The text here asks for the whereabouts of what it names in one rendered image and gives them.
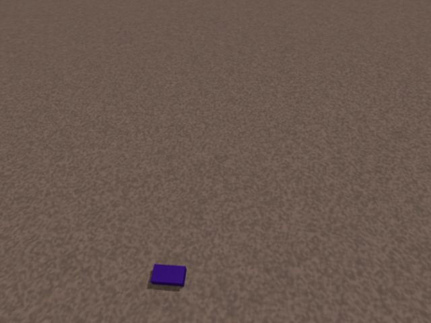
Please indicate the small box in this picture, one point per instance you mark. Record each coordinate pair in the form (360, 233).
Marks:
(168, 275)

